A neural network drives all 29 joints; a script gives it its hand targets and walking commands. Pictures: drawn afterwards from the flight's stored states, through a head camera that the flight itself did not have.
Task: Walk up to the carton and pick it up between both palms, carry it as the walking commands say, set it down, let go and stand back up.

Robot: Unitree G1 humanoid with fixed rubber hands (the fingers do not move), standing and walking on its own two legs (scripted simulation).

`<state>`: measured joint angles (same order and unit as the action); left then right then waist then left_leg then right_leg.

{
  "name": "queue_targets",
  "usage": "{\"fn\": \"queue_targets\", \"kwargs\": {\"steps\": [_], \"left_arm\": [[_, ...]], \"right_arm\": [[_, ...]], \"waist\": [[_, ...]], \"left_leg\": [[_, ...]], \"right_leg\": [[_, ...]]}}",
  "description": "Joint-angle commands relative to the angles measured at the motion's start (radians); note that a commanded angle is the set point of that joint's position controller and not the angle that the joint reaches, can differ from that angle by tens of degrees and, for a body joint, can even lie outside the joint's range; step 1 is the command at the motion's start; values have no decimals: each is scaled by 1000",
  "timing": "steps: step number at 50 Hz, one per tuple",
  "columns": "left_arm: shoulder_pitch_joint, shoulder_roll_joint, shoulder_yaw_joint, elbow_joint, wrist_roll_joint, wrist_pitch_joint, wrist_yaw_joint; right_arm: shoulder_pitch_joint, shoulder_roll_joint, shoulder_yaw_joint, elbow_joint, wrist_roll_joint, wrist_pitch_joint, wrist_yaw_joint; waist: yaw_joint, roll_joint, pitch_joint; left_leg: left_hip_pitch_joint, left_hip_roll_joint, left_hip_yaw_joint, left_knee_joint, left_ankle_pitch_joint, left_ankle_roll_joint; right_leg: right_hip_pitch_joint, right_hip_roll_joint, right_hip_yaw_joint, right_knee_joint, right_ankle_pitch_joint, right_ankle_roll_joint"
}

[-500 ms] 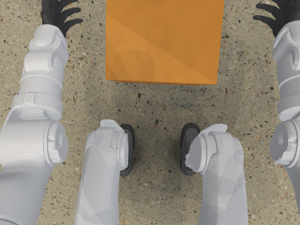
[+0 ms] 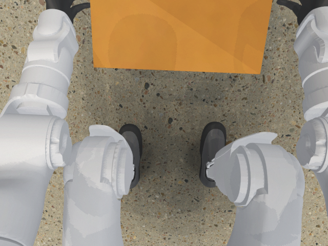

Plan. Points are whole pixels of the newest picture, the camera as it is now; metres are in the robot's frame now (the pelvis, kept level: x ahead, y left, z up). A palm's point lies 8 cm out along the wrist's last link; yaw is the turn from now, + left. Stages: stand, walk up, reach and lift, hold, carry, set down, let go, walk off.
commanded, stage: reach and lift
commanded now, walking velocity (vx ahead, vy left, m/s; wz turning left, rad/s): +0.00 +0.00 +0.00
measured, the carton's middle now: (178, 4) +0.55 -0.01 -0.25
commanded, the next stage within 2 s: none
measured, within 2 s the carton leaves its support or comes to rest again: leaves its support in 1.52 s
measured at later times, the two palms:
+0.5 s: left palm (66, 6) +0.53 +0.19 -0.18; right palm (309, 10) +0.52 -0.24 -0.18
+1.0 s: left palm (76, 8) +0.52 +0.18 -0.19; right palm (290, 4) +0.53 -0.20 -0.18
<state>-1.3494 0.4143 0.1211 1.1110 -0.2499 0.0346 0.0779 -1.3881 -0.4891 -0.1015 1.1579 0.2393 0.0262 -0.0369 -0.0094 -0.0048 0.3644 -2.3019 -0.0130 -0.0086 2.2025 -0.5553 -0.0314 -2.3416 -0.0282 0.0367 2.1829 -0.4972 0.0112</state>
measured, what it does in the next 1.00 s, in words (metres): stands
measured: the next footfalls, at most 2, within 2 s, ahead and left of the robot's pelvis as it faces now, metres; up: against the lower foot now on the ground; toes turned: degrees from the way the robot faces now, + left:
none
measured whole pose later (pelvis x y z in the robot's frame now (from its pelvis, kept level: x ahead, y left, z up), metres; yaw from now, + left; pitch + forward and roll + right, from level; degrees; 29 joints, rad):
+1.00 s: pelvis +0.00 +0.00 +0.01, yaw +0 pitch +39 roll +1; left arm -1.42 0.37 0.01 1.19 -0.32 -0.01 0.11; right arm -1.47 -0.43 0.02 1.22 0.29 -0.02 -0.10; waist -0.01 0.02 0.35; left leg -2.31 -0.02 0.00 2.16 -0.53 -0.03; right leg -2.35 -0.03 0.04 2.15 -0.48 0.01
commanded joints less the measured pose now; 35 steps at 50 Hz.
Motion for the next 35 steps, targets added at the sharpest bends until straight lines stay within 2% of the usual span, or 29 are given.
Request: {"fn": "queue_targets", "kwargs": {"steps": [1,2,3,4,6,8,9,10,12,14,15,16,17,18,20,21,22,23,24,25,26,27,28,29,31,32,33,34,35], "left_arm": [[-212,167,15,-64,-23,-25,8],[-266,170,2,-142,-29,-31,12],[-248,151,-2,-90,-32,-31,15],[-227,130,-25,-62,-55,-25,12],[-212,148,-12,-86,-51,-34,12],[-160,161,8,4,-27,-29,16],[-168,142,-11,-29,-24,-34,11],[-185,162,9,-35,-15,-32,17],[-208,110,-27,-42,-36,-38,5],[-229,130,-6,-54,-36,-32,9],[-235,135,-10,-46,-24,-30,7],[-250,129,-22,-63,-35,-34,11],[-201,106,-33,-16,-44,-26,10],[-253,117,-28,-89,-50,-33,14],[-244,105,-27,-37,-42,-33,14],[-223,95,-29,-29,-47,-30,12],[-246,128,-7,-41,-37,-33,15],[-292,115,-27,-86,-31,-35,24],[-234,98,-30,-15,-30,-27,26],[-257,114,5,-47,-5,-35,28],[-274,123,3,-46,-5,-38,33],[-253,146,26,-30,-9,-35,35],[-263,86,-18,-6,-33,-28,26],[-253,74,-18,-16,-15,-35,25],[-232,62,-23,-6,-1,-43,32],[-263,65,-29,-51,-16,-48,32],[-264,75,-28,-39,-3,-45,34],[-281,23,-62,-61,-38,-49,31],[-235,47,-44,-8,-17,-48,34]], "right_arm": [[-216,-184,0,-43,12,-24,-7],[-262,-173,-10,-128,17,-25,-9],[-268,-192,5,-113,17,-29,-15],[-250,-184,4,-85,22,-27,-16],[-291,-152,40,-167,31,-35,-12],[-195,-133,26,-31,29,-17,-8],[-207,-157,6,-63,18,-27,-7],[-199,-170,4,-55,23,-30,-10],[-173,-112,43,-18,26,-25,-6],[-217,-139,10,-34,16,-27,-15],[-194,-148,13,1,3,-24,-8],[-212,-134,-1,-10,15,-27,-12],[-217,-153,-1,-46,20,-35,-17],[-226,-148,-5,-33,15,-35,-18],[-278,-147,4,-82,13,-35,-21],[-228,-113,41,-5,20,-26,-14],[-236,-109,34,-16,14,-25,-16],[-277,-111,21,-52,32,-36,-15],[-249,-142,16,-28,24,-30,-23],[-284,-131,23,-82,22,-38,-20],[-302,-84,65,-81,49,-35,-15],[-322,-134,40,-84,37,-38,-28],[-280,-97,61,-29,32,-31,-26],[-262,-73,58,-22,42,-32,-24],[-251,-80,51,-44,43,-45,-27],[-257,-65,45,-21,26,-45,-34],[-255,-53,54,0,33,-35,-35],[-223,-37,66,16,24,-41,-34],[-249,-75,37,-10,21,-49,-46]], "waist": [[10,-30,-1172],[-2,-20,-1230],[8,-21,-1199],[-19,-30,-1228],[30,-71,-1243],[45,-47,-1130],[23,-17,-1132],[27,-9,-1152],[9,-20,-1130],[-17,-65,-1133],[-20,-46,-1074],[-9,-18,-1091],[-29,-30,-1137],[-18,-2,-1147],[1,-12,-1118],[12,-47,-1122],[12,-63,-1134],[-6,-46,-1188],[0,-26,-1145],[25,-29,-1110],[71,-37,-1156],[36,-82,-1170],[6,-81,-1138],[23,-31,-1113],[37,16,-1132],[10,-25,-1167],[18,-7,-1140],[-20,-23,-1161],[11,8,-1164]], "left_leg": [[487,11,55,-147,243,-18],[528,14,43,-156,265,-10],[490,6,64,-138,251,-19],[532,7,56,-137,268,-17],[500,5,60,-148,295,-3],[466,13,55,-144,265,-7],[483,7,47,-152,275,-15],[503,13,42,-155,254,-14],[433,9,62,-143,237,-15],[406,14,47,-148,224,-7],[406,5,55,-159,183,-14],[441,15,45,-166,219,-13],[455,11,35,-155,222,-10],[458,5,50,-157,245,-17],[464,5,42,-156,252,-8],[427,4,51,-152,241,-13],[430,6,44,-159,227,-5],[499,11,28,-171,250,-3],[502,8,36,-164,240,-12],[442,2,42,-165,242,-9],[488,3,48,-162,259,-3],[442,3,47,-159,240,0],[459,4,40,-165,211,0],[461,1,49,-172,209,0],[490,-7,52,-168,267,-13],[500,-4,32,-174,265,-9],[485,0,45,-178,264,-13],[503,-8,40,-168,283,-17],[514,-10,43,-173,272,-14]], "right_leg": [[662,-20,-30,-101,239,16],[693,-22,-25,-104,273,15],[689,-15,-21,-110,245,12],[706,-26,-35,-99,270,16],[736,-15,-30,-101,312,25],[659,-19,-23,-99,266,20],[606,-14,-39,-100,260,19],[639,-21,-32,-99,244,18],[672,-18,-20,-117,269,15],[672,-23,-17,-117,269,16],[614,-19,-32,-128,211,22],[610,-21,-27,-119,236,13],[623,-24,-33,-115,235,11],[650,-24,-27,-115,260,10],[593,-16,-20,-130,238,11],[636,-23,-23,-120,249,21],[646,-23,-18,-126,242,20],[633,-20,-35,-112,259,23],[602,-12,-37,-112,221,17],[575,-7,-23,-124,228,16],[630,-11,-19,-121,243,19],[660,-11,-22,-117,251,24],[637,-16,-30,-132,222,21],[611,-4,-27,-140,214,18],[589,8,-30,-127,246,16],[630,2,-34,-115,266,18],[605,3,-28,-135,264,22],[634,-1,-30,-133,281,16],[612,9,-35,-130,261,17]]}}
